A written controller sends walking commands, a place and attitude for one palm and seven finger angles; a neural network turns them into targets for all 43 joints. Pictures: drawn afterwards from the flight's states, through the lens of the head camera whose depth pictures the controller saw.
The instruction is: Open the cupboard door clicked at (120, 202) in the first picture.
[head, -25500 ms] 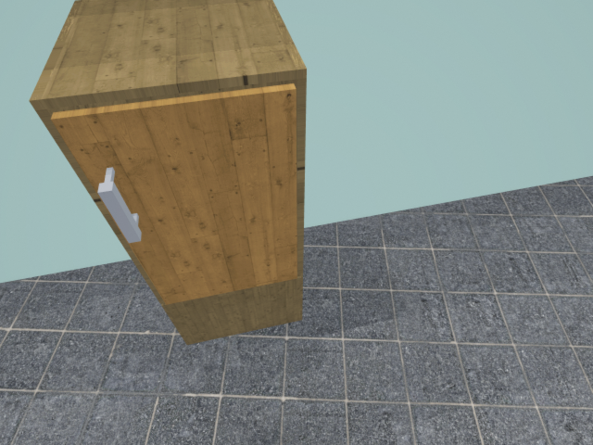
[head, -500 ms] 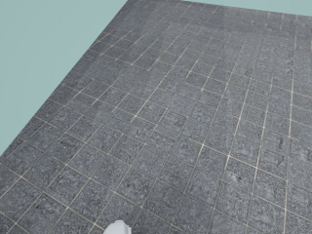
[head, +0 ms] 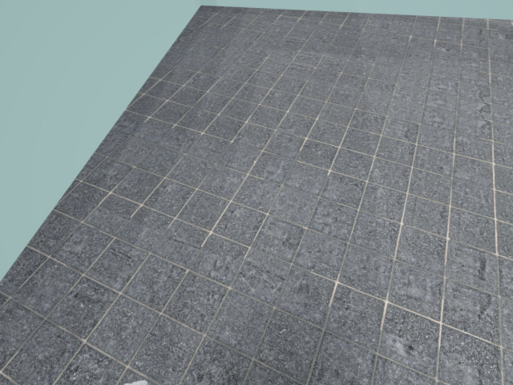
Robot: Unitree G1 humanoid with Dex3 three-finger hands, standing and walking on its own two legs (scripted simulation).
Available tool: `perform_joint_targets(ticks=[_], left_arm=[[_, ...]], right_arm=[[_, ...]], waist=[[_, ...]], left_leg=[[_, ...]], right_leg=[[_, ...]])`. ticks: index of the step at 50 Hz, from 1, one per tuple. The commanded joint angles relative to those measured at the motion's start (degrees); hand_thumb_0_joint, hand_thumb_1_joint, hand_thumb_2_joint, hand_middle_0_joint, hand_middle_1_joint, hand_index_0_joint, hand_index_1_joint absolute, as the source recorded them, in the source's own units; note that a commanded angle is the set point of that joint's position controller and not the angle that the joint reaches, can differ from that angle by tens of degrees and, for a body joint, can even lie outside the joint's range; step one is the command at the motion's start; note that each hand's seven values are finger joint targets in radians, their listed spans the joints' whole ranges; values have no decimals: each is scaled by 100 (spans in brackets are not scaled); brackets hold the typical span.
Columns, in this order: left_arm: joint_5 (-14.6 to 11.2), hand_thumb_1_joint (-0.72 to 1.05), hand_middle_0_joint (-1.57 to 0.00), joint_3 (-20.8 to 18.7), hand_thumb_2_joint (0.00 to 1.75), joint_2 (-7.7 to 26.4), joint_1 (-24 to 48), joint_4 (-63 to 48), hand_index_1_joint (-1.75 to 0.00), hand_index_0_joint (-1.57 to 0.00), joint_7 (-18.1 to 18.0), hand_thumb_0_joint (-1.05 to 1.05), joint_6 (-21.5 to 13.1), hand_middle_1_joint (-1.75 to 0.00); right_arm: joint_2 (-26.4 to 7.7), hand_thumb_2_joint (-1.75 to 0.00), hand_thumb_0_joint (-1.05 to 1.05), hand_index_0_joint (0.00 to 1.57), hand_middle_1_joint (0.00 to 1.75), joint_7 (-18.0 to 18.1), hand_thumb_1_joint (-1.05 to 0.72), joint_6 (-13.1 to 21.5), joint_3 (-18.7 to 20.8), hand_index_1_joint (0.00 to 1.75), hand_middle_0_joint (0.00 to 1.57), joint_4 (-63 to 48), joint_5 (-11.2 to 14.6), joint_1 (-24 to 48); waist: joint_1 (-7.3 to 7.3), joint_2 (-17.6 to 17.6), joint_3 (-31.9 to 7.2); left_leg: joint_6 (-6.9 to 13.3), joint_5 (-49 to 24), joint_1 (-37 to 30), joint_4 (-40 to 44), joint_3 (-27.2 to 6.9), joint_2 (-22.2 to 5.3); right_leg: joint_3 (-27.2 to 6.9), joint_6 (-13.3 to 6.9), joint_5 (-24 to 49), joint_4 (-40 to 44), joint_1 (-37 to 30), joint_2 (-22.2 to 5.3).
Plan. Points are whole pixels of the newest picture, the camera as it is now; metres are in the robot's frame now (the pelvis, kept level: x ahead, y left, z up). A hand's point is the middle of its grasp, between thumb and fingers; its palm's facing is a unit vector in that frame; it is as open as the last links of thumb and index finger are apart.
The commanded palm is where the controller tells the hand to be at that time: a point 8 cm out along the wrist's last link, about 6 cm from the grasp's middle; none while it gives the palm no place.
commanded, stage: turn to face it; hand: left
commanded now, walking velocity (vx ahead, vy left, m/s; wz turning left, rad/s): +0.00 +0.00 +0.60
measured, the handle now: out of the picture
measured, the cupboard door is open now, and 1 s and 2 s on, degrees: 47 47 47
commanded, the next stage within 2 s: none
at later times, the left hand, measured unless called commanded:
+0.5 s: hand (151, 364) +0.18 +0.21 -0.16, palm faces +0.28 -0.94 -0.21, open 7.4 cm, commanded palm none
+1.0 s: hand out of the picture +0.12 +0.16 -0.18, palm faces +0.55 -0.80 -0.24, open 7.4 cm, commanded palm none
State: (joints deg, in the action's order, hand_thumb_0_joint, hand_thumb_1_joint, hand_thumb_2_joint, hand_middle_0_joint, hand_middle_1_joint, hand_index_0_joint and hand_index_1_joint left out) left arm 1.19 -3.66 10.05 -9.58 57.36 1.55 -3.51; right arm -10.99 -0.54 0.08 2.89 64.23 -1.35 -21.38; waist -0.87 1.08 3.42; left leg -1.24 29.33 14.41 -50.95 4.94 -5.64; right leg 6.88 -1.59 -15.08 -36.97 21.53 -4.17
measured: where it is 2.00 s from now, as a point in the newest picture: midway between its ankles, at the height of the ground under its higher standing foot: (291, 368)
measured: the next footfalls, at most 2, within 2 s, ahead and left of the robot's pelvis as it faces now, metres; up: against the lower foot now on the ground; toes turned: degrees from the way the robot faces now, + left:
left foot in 0.28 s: +0.22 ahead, +0.12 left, +0.00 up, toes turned +15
right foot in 0.62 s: +0.24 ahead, -0.15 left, +0.00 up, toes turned +17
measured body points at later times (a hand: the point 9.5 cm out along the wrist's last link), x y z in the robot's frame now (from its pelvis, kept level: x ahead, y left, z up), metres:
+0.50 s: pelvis +0.14 +0.00 +0.01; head +0.18 +0.02 +0.45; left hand +0.17 +0.26 -0.14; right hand +0.28 -0.23 -0.13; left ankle +0.18 +0.11 -0.72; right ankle +0.15 -0.16 -0.67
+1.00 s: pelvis +0.20 -0.04 -0.01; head +0.25 +0.01 +0.44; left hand +0.09 +0.20 -0.16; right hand +0.45 -0.19 -0.13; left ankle +0.15 +0.06 -0.73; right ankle +0.21 -0.17 -0.69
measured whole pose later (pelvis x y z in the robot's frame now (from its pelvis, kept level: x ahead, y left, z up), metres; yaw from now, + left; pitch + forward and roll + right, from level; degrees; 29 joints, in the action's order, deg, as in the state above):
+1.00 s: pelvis +0.20 -0.04 -0.01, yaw +34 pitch +1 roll +2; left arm 0.6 -3.0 13.9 -13.7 52.2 -0.6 2.1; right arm -14.2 -1.6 -1.6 3.2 49.7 -1.2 -5.1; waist 0.0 -3.4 7.5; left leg 2.1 16.6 20.2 -36.9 5.4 -0.2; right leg 8.0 3.5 -30.8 -54.2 20.2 -8.7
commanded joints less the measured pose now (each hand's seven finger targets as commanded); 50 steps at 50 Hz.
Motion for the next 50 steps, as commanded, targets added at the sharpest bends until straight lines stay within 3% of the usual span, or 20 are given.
perform_joint_targets(ticks=[1,4,11,12,14,15,16,20,26,29,30,31,32,36,41,44,46,47,48,50], left_arm=[[11,90,-20,-118,90,726,-1013,118,-30,-20,-251,0,-7,-30],[24,90,-20,-40,90,563,-792,149,-30,-20,-247,0,-100,-30],[-33,90,-20,-115,90,830,-557,21,-30,-20,-297,0,49,-30],[-56,90,-20,-127,90,832,-544,-70,-30,-20,-295,0,101,-30],[-108,90,-20,-64,90,610,-570,-438,-30,-20,-310,0,225,-30],[-49,90,-20,-46,90,694,-142,-693,-30,-20,-308,0,294,-30],[-21,90,-20,-80,90,563,34,-649,-30,-20,-306,0,318,-30],[-21,90,-20,-139,90,567,-230,-548,-30,-20,-201,0,424,-30],[-20,90,-20,-121,90,561,-123,-856,-30,-20,-222,0,471,-30],[-27,90,-20,-179,90,732,-639,-824,-30,-20,-242,0,415,-30],[31,90,-20,-255,90,1094,-819,-853,-30,-20,-280,0,370,-30],[104,90,-20,-353,90,1635,-839,-919,-30,-20,-322,0,337,-30],[62,90,-20,-279,90,1730,-518,-1053,-30,-20,-317,0,363,-30],[32,90,-20,-127,90,1072,-73,-1112,-30,-20,-348,0,272,-30],[42,90,-20,-201,90,1409,-760,-858,-30,-20,-331,0,254,-30],[3,90,-20,-244,90,1529,-659,-864,-30,-20,-307,0,261,-30],[-59,90,-20,-238,90,1473,-449,-972,-30,-20,-270,0,271,-30],[-103,90,-20,-167,90,1081,-374,-1203,-30,-20,-235,0,297,-30],[-56,90,-20,-85,90,984,-61,-1423,-30,-20,-277,0,362,-30],[-44,90,-20,-96,90,935,328,-1361,-30,-20,-330,0,453,-30]], right_arm=[[-227,-90,0,20,30,51,-90,243,66,30,20,-688,28,723],[156,-90,0,20,30,23,-90,115,-31,30,20,-464,31,280],[-177,-90,0,20,30,-57,-90,50,11,30,20,-736,13,429],[-488,-90,0,20,30,-42,-90,57,84,30,20,-676,-14,8],[-1472,-90,0,20,30,87,-90,22,276,30,20,-726,-59,-557],[-1545,-90,0,20,30,128,-90,1,278,30,20,-851,-33,-341],[-1457,-90,0,20,30,160,-90,10,288,30,20,-930,-46,-16],[-1133,-90,0,20,30,172,-90,34,209,30,20,-1310,-31,929],[-1346,-90,0,20,30,95,-90,-118,383,30,20,-1502,-68,1087],[-1300,-90,0,20,30,68,-90,-192,435,30,20,-1670,-15,1421],[-1062,-90,0,20,30,32,-90,-215,417,30,20,-1781,34,1477],[-635,-90,0,20,30,-4,-90,-208,346,30,20,-1928,54,1526],[-801,-90,0,20,30,-44,-90,-190,355,30,20,-2011,4,1632],[-613,-90,0,20,30,-92,-90,-273,270,30,20,-1736,37,1507],[-425,-90,0,20,30,-144,-90,-230,116,30,20,-1833,72,1934],[-604,-90,0,20,30,-113,-90,-200,120,30,20,-1808,63,1678],[-1021,-90,0,20,30,-88,-90,-147,242,30,20,-1637,5,964],[-1688,-90,0,20,30,-55,-90,-94,417,30,20,-1574,-41,475],[-1990,-90,0,20,30,-25,-90,-148,464,30,20,-1441,18,89],[-1798,-90,0,20,30,108,-90,-111,435,30,20,-1515,9,450]], waist=[[332,-1018,-291],[45,-784,-371],[-128,-723,-383],[-322,-119,-711],[-562,1831,-1309],[-483,926,-875],[-370,1199,-843],[48,711,-656],[-22,764,-769],[266,655,-761],[374,-55,-705],[461,-1747,-577],[397,-1631,-431],[40,-1362,-311],[380,-1343,-545],[200,-1247,-728],[-236,-645,-1168],[-485,1128,-1497],[-602,1295,-1499],[-459,1089,-1131]], left_leg=[[22,-515,2204,-1276,-445,-326],[-63,-871,1386,-41,-82,-127],[53,-2142,293,1882,308,212],[183,-3259,-584,2165,33,91],[1535,-5292,-1401,2883,-2931,-2036],[1660,-4116,-860,3017,-3146,-2066],[1500,-3406,-581,3191,-3166,-1848],[955,-2275,263,3361,-1923,-981],[965,-1546,382,3301,-2170,-747],[664,-1394,1025,2839,-2027,-310],[331,-865,1744,2148,-1589,167],[-119,32,2568,652,-562,923],[-62,404,2248,-745,-605,719],[-242,-320,2188,-1392,-377,328],[-201,-448,1507,627,266,564],[-68,-1026,693,1589,399,694],[186,-2907,-1003,2412,70,337],[1052,-5357,-2237,2449,-2117,-1330],[1705,-6366,-2108,2533,-2724,-2058],[1530,-5171,-1411,2642,-2467,-1653]], right_leg=[[-1733,-872,1002,2351,-1764,-1791],[-422,-668,2746,2083,-1411,-1491],[383,-160,3153,829,-1465,-1313],[497,48,2433,-52,-1011,-1161],[124,515,-2678,-2751,533,101],[-415,503,-2370,-3272,932,42],[-571,519,-2030,-3559,1253,-39],[-639,538,-888,-2810,736,-95],[-407,505,-1044,-904,-20,233],[-298,439,-193,786,-1250,353],[-1035,221,-606,1714,-1820,-349],[-2717,-403,-878,2491,-1936,-1933],[-2704,-751,-371,2561,-1103,-2472],[-756,-483,3017,1507,-1506,-1477],[-248,-344,4703,895,-2352,-1505],[-27,-194,4729,389,-2140,-1511],[310,207,3687,-874,-1088,-1368],[436,638,-167,-2271,669,-541],[-208,632,-2400,-3095,1170,-227],[-712,672,-1911,-3292,1478,-343]])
